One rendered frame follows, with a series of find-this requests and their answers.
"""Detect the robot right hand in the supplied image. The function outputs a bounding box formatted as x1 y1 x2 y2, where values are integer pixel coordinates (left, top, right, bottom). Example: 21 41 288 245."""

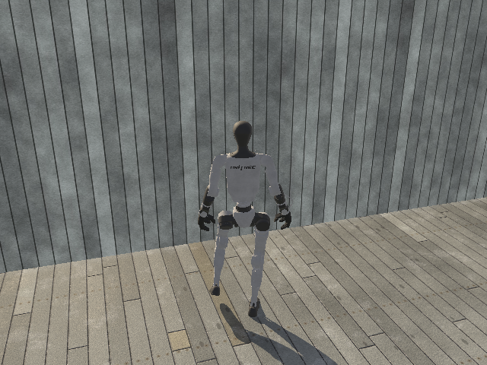
274 212 291 230

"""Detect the robot right thigh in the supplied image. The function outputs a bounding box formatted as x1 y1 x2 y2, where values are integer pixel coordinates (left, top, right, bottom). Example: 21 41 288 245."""
251 212 270 268

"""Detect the robot right upper arm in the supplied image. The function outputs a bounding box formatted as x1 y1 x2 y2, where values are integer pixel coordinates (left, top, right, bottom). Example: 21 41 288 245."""
259 154 281 196

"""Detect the robot right forearm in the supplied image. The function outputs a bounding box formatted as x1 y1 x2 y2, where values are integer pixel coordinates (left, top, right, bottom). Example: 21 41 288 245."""
274 184 290 215

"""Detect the robot left upper arm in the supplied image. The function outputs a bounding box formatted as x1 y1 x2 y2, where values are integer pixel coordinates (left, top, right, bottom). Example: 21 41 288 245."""
207 154 227 197

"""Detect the humanoid robot head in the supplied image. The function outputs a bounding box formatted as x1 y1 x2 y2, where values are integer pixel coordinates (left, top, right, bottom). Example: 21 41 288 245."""
230 121 256 158

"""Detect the robot left hand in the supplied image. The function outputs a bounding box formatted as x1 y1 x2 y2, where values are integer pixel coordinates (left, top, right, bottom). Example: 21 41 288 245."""
198 214 215 231

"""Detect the robot left forearm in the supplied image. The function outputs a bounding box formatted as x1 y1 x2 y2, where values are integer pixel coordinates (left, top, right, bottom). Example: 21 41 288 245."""
199 186 215 217

